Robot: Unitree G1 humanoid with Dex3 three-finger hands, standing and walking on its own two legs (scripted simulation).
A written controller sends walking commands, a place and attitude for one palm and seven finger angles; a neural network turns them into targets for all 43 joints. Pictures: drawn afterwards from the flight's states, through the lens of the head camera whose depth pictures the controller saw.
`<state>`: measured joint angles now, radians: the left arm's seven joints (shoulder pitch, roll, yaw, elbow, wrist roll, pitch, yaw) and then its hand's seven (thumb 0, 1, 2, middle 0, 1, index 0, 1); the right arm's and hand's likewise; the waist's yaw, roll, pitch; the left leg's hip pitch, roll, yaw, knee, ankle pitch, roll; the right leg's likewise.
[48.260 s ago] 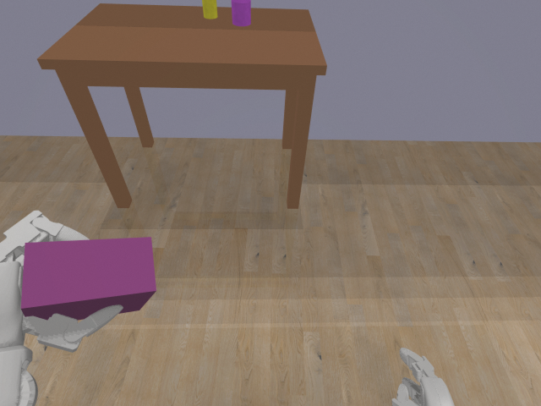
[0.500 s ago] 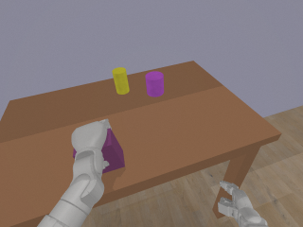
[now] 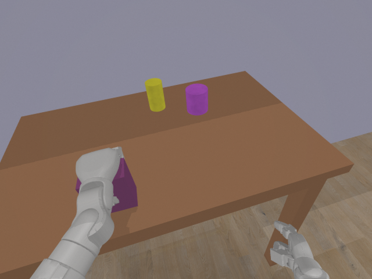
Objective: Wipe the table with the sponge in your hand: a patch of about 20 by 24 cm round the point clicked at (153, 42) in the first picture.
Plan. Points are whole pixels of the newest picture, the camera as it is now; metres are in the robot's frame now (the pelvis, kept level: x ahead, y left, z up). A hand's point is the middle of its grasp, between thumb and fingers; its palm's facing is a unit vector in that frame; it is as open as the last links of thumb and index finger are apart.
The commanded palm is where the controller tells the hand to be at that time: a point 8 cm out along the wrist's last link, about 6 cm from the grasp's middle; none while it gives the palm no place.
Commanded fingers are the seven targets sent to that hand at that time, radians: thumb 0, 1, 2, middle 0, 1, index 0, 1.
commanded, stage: wipe forward along the middle lane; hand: left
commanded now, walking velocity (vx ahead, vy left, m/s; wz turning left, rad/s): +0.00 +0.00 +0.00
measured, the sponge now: (112, 192) +0.30 +0.23 +0.03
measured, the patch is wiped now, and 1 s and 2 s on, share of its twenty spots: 1.00 1.00 1.00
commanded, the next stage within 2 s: slide back across to the first lane in 1.36 s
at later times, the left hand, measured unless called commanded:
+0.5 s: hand (108, 163) +0.35 +0.25 +0.07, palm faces -0.03 -0.05 -1.00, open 9.9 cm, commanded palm +0.33 +0.25 +0.11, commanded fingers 0.00 0.10 1.30 -1.20 -1.60 -1.20 -1.60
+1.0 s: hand (107, 149) +0.40 +0.27 +0.07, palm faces -0.06 -0.02 -1.00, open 9.9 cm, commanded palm +0.38 +0.27 +0.11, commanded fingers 0.00 0.10 1.30 -1.20 -1.60 -1.20 -1.60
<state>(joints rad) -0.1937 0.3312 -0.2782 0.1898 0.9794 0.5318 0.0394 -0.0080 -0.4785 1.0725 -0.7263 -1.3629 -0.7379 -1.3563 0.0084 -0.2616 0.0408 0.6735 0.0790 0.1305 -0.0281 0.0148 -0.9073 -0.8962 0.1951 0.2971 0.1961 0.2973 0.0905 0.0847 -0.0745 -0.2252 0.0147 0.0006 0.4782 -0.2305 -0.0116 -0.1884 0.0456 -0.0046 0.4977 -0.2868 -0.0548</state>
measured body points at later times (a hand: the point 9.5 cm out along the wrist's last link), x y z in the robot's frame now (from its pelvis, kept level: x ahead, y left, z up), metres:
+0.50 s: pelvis +0.00 +0.01 +0.00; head -0.02 -0.02 +0.45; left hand +0.35 +0.25 +0.13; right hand +0.18 -0.23 -0.11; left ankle +0.02 +0.13 -0.74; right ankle -0.01 -0.09 -0.74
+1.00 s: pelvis +0.00 +0.02 +0.00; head +0.01 +0.00 +0.45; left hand +0.40 +0.27 +0.13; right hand +0.14 -0.23 -0.13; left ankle +0.02 +0.13 -0.74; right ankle -0.01 -0.09 -0.74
